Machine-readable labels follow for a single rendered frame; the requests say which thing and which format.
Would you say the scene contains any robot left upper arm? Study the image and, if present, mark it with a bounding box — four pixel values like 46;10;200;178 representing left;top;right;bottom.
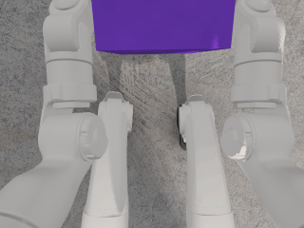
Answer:
0;112;108;228

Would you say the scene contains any right robot shin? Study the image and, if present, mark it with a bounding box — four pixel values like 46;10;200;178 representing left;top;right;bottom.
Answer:
181;94;215;142

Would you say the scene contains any carton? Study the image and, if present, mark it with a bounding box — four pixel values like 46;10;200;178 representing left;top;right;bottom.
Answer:
91;0;236;55

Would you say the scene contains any robot right forearm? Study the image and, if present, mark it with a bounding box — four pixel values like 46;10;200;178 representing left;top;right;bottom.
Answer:
230;0;295;141

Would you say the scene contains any robot right upper arm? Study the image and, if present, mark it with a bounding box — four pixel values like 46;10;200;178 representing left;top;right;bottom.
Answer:
220;112;304;228

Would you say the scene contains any right robot foot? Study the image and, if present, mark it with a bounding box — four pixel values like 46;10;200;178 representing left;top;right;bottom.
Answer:
177;104;187;151

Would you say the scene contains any robot left forearm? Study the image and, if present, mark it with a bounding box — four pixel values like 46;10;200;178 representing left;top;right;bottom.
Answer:
38;0;98;146

